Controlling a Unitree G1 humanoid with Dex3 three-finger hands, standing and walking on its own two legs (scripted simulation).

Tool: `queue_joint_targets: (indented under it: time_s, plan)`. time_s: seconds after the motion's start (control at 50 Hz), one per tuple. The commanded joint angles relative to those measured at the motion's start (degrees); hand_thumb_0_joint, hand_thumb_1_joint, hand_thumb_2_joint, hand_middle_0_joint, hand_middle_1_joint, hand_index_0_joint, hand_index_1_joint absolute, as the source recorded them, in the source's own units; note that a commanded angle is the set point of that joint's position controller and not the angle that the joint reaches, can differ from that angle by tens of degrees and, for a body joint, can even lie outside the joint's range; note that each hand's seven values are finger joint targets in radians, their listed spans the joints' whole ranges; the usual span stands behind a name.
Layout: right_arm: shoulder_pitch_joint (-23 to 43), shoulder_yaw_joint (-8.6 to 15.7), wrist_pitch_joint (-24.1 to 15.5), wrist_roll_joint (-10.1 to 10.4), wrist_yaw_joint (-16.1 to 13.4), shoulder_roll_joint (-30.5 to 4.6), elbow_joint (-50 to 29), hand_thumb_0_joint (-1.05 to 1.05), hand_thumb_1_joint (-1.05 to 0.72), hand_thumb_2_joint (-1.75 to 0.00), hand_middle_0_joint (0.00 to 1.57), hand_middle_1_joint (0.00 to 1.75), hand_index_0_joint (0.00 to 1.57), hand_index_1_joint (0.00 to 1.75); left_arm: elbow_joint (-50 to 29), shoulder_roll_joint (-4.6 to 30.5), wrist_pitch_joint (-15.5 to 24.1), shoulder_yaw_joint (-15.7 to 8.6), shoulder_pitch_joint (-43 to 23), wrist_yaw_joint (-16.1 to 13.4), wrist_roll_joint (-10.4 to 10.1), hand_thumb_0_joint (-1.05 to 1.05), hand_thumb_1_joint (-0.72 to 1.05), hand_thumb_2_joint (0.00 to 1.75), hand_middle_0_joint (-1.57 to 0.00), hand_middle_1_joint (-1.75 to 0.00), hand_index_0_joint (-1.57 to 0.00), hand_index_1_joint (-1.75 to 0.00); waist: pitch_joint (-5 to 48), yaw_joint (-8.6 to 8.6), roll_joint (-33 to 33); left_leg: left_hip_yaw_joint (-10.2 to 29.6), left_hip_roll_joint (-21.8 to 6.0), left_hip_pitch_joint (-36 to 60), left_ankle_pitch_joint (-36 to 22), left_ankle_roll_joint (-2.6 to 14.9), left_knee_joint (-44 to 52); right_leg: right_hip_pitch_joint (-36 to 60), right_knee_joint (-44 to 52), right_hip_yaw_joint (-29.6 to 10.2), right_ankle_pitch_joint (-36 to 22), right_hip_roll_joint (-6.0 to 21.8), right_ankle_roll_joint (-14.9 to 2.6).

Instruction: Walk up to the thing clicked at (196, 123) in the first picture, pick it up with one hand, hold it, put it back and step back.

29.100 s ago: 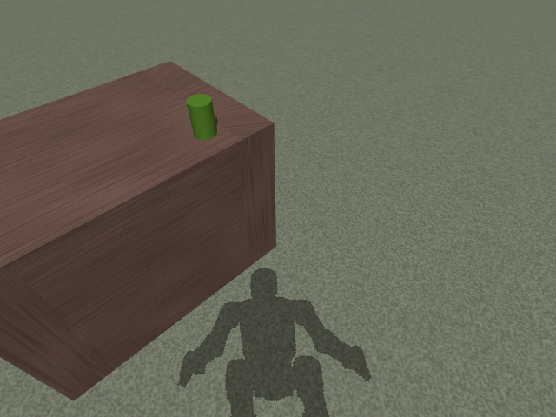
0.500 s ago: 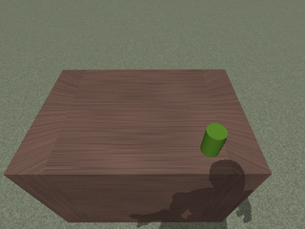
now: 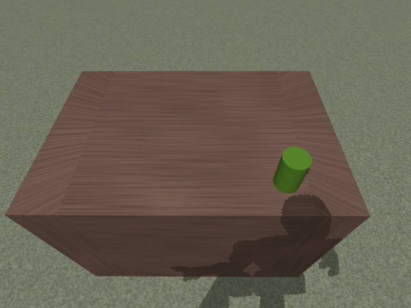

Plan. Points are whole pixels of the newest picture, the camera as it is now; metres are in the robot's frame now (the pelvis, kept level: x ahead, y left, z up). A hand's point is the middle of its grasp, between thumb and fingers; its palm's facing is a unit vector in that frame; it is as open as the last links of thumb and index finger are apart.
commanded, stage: step back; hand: right
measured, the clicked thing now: (291, 170) +0.45 -0.21 -0.07
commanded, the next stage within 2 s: none
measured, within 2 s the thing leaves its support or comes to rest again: neither
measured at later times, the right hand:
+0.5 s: hand out of the picture -0.03 -0.22 -0.15, palm faces +0.03 +0.91 -0.42, open 7.4 cm
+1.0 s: hand out of the picture -0.13 -0.22 -0.16, palm faces -0.04 +0.91 -0.42, open 7.4 cm
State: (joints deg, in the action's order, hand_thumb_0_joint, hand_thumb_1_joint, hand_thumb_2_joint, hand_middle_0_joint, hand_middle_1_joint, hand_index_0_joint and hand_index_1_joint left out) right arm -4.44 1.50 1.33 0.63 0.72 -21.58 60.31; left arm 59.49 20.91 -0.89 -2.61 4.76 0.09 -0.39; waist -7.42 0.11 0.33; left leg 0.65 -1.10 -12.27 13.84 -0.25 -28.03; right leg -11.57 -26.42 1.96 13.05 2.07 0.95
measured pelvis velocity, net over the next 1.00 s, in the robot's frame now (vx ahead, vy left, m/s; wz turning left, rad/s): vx -0.22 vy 0.05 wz -0.01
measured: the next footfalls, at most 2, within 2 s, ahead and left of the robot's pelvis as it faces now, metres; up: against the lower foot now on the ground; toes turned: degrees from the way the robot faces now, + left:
right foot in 0.60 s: -0.10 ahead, -0.09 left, +0.00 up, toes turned -1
left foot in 0.92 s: -0.16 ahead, +0.16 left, +0.00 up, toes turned -2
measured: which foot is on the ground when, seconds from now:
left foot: down 0.00-0.62, up 0.64-0.90, down 0.92-1.00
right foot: down 0.00-0.20, up 0.22-0.58, down 0.60-0.94, up 0.96-1.00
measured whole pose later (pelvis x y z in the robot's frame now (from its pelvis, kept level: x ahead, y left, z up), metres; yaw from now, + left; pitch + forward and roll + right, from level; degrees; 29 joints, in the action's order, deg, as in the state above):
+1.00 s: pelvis -0.22 +0.05 -0.02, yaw +0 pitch -3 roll +1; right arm -9.1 2.4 1.1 -1.5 0.0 -21.8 50.5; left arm 44.9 22.4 -4.2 -4.0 5.4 -0.5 0.8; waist -10.9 -0.1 -2.7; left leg 1.1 2.3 -16.2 18.2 1.4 -37.4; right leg -24.8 -51.4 -5.6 27.7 -1.2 -0.4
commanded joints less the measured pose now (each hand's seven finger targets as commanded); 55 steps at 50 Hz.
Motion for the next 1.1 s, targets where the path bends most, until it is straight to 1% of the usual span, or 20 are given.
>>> queue_joint_targets:
  time_s: [0.0,0.04,0.08,0.14,0.18,0.22,0.28,0.44,0.56,0.58,0.6,0.62,0.7,0.82,0.88,0.9,0.92,0.94,1.0,1.08]
  plan:
    - [-2.45,3.51,0.47,-0.23,-1.03,-12.04,-4.94,0.0,-0.9,-0.9,0.2,0.3,0.2,0.3,-6.7,15.93,-0.18,-3.83,-2.01,-1.28,0.67,0.0,0.9,0.9,-0.2,-0.3,-0.2,-0.3,12.31,0.07,-6.88,-0.03,0.67,1.43,-9.54,3.48,-14.71,-0.73,1.85,-11.8,-23.37,13.59,-11.89]
    - [-4.76,4.09,1.47,-0.76,-0.67,-11.37,-5.96,0.0,-0.9,-0.9,0.2,0.3,0.2,0.3,-8.83,17.5,-0.44,-4.28,-4.85,-1.41,1.88,0.0,0.9,0.9,-0.2,-0.3,-0.2,-0.3,9.18,0.6,-12.56,2.01,2.93,-1.17,16.31,3.6,-26.29,-7.95,4.01,-17.25,-20.75,20.0,-16.84]
    - [-7.64,4.51,1.6,-0.1,-0.35,-11.78,-6.61,0.0,-0.9,-0.9,0.2,0.3,0.2,0.3,-10.63,17.12,-0.25,-4.29,-8.13,-1.54,2.34,0.0,0.9,0.9,-0.2,-0.3,-0.2,-0.3,8.42,2.44,-12.36,5.8,0.86,-2.26,18.95,4.44,-25.91,-9.31,0.66,-14.59,-20.3,18.74,-15.39]
    - [-11.63,5.14,0.21,-1.17,-0.59,-12.16,-6.07,0.0,-0.9,-0.9,0.2,0.3,0.2,0.3,-12.27,15.11,-1.04,-3.36,-8.88,-1.39,1.82,0.0,0.9,0.9,-0.2,-0.3,-0.2,-0.3,9.04,3.75,-7.05,1.15,0.51,-1.48,-2.18,2.99,-4.38,-6.4,-10.53,-8.47,-14.06,10.69,-8.55]
    - [-8.26,6.52,-0.86,-3.32,-0.92,-19.23,-8.22,0.0,-0.9,-0.9,0.2,0.3,0.2,0.3,-13.35,9.71,-1.96,-2.77,-4.31,-1.75,0.93,0.0,0.9,0.9,-0.2,-0.3,-0.2,-0.3,7.15,0.59,13.2,25.6,-14.59,2.6,-28.57,7.86,7.49,-18.54,-29.3,-6.21,21.48,-7.4,-3.2]
    - [-5.49,6.75,-1.13,-2.39,-1.21,-21.41,-10.16,0.0,-0.9,-0.9,0.2,0.3,0.2,0.3,-12.21,12.52,-2.37,-3.54,-4.09,-2.66,1.55,0.0,0.9,0.9,-0.2,-0.3,-0.2,-0.3,11.09,1.86,9.18,30.39,-19.77,-0.8,-28.91,14.93,7.29,-15.63,-40.96,-15.33,25.99,-9.04,-2.91]
    - [-0.61,5.44,-1.21,-2.76,-2.62,-15.31,-12.05,0.0,-0.9,-0.9,0.2,0.3,0.2,0.3,-10.74,12.67,-2.24,-3.45,1.18,-2.44,0.57,0.0,0.9,0.9,-0.2,-0.3,-0.2,-0.3,10.66,-2.05,7.88,15.16,-12.62,6.09,-30.12,12.12,1.35,-20.24,-44.99,-14.37,16.69,-7.41,-2.16]
    - [-6.97,5.29,-0.98,-2.02,-3.27,-14.9,-13.2,0.0,-0.9,-0.9,0.2,0.3,0.2,0.3,-14.6,11.25,-1.36,-4.01,0.57,-1.29,1.16,0.0,0.9,0.9,-0.2,-0.3,-0.2,-0.3,11.67,2.27,7.1,13.71,-14.68,13.64,-32.13,14.54,-1.15,-15.73,-25.88,-9.17,16.03,-5.03,0.48]
    - [-2.7,4.79,0.16,-1.03,-2.29,-15.2,-14.65,0.0,-0.9,-0.9,0.2,0.3,0.2,0.3,-11.33,11.29,-0.4,-4.77,9.57,-0.81,2.19,0.0,0.9,0.9,-0.2,-0.3,-0.2,-0.3,13.07,-1.66,6.44,9.44,-10.39,-2.18,-14.32,7.99,-5.46,4.32,0.93,-4.21,-2.38,-2.18,-3.24]
    - [-3.05,4.04,0.03,-0.58,-2.16,-13.06,-15.15,0.0,-0.9,-0.9,0.2,0.3,0.2,0.3,-12.1,14.74,-0.07,-5.71,8.88,-0.81,2.85,0.0,0.9,0.9,-0.2,-0.3,-0.2,-0.3,12.06,-0.97,-1.2,7.25,-5.64,-11.01,-6.78,4.34,-10.03,7.03,1.65,-15.38,-5.64,4.9,-6.15]
    - [-0.51,3.81,0.04,-0.22,-2.43,-11.3,-15.73,0.0,-0.9,-0.9,0.2,0.3,0.2,0.3,-13.09,19.69,-0.38,-6.74,6.53,-0.46,1.67,0.0,0.9,0.9,-0.2,-0.3,-0.2,-0.3,8.66,-2.68,-13.75,0.73,5.3,-13.4,11.24,1.01,-21.1,-0.79,6.41,-27.77,-9.07,15.46,-15.49]
    - [-0.18,4.49,0.51,-0.75,-2.8,-12.42,-15.08,0.0,-0.9,-0.9,0.2,0.3,0.2,0.3,-15.42,20.54,0.04,-6.79,3.72,-0.56,2.61,0.0,0.9,0.9,-0.2,-0.3,-0.2,-0.3,5.55,-2.99,-14.84,5.21,5.57,-13.07,22.88,0.29,-34.95,-7.54,8.23,-34.16,-12.65,21.56,-20.35]
    - [-6.76,3.6,-0.19,-0.01,-2.83,-12.11,-12.83,0.0,-0.9,-0.9,0.2,0.3,0.2,0.3,-17.82,14.42,0.0,-5.52,-2.24,-1.39,2.11,0.0,0.9,0.9,-0.2,-0.3,-0.2,-0.3,6.11,0.7,-8.96,7.72,7.33,-14.57,15.21,-0.18,-40.1,-2.51,0.71,-15.1,-25.65,11.15,-13.9]
    - [-7.36,3.48,-0.84,-1.26,-2.74,-11.19,-14.15,0.0,-0.9,-0.9,0.2,0.3,0.2,0.3,-19.37,14.31,-0.76,-5.17,1.93,-1.86,2.27,0.0,0.9,0.9,-0.2,-0.3,-0.2,-0.3,9.77,-1.63,-12.68,3.31,1.76,-12.0,15.48,0.01,-14.7,8.0,-4.72,-15.72,-29.29,12.53,-13.22]
    - [-10.93,4.56,-1.71,-1.99,-2.4,-11.37,-12.09,0.0,-0.9,-0.9,0.2,0.3,0.2,0.3,-19.97,14.09,-1.81,-4.46,1.93,-1.07,1.16,0.0,0.9,0.9,-0.2,-0.3,-0.2,-0.3,11.55,0.45,-8.02,-0.94,2.75,-0.55,-4.4,0.53,5.99,2.31,-12.09,-12.28,-20.79,8.2,-8.87]
    - [-9.71,5.42,-2.07,-2.91,-2.44,-14.25,-12.83,0.0,-0.9,-0.9,0.2,0.3,0.2,0.3,-20.26,11.82,-2.08,-3.92,3.71,-0.83,0.97,0.0,0.9,0.9,-0.2,-0.3,-0.2,-0.3,12.08,-0.61,-1.66,10.04,-4.82,4.81,-10.06,2.92,7.08,-6.13,-16.04,-11.33,-9.58,3.92,-5.89]
    - [-6.82,6.78,-1.94,-2.59,-1.87,-21.51,-13.97,0.0,-0.9,-0.9,0.2,0.3,0.2,0.3,-21.26,10.28,-1.88,-3.56,2.09,-0.94,0.65,0.0,0.9,0.9,-0.2,-0.3,-0.2,-0.3,11.5,-0.18,12.88,25.85,-17.92,4.37,-16.94,10.69,9.03,-15.0,-24.18,-4.34,12.99,-6.9,-2.9]
    - [-7.51,7.23,-1.89,-2.74,-1.76,-23.39,-14.42,0.0,-0.9,-0.9,0.2,0.3,0.2,0.3,-20.74,12.94,-1.95,-4.98,-1.91,-1.87,1.5,0.0,0.9,0.9,-0.2,-0.3,-0.2,-0.3,10.26,3.65,12.54,32.26,-23.24,-3.29,-19.6,17.74,9.74,-12.64,-36.48,-11.02,25.64,-7.48,-2.03]
    - [-1.01,5.07,-1.94,-2.55,-2.66,-15.71,-15.15,0.0,-0.9,-0.9,0.2,0.3,0.2,0.3,-17.37,12.2,-2.18,-5.11,3.74,-1.71,0.55,0.0,0.9,0.9,-0.2,-0.3,-0.2,-0.3,8.1,-1.94,4.39,15.45,-14.89,0.18,-24.49,13.12,4.56,-17.38,-46.84,-14.46,18.01,-7.63,-2.47]
    - [-3.56,5.06,-1.64,-2.71,-2.77,-14.11,-15.84,0.0,-0.9,-0.9,0.2,0.3,0.2,0.3,-16.93,11.83,-2.09,-5.56,5.28,-0.88,1.38,0.0,0.9,0.9,-0.2,-0.3,-0.2,-0.3,8.26,0.04,6.32,12.53,-13.31,3.75,-22.25,13.98,3.16,-16.64,-41.79,-11.49,16.4,-7.29,0.45]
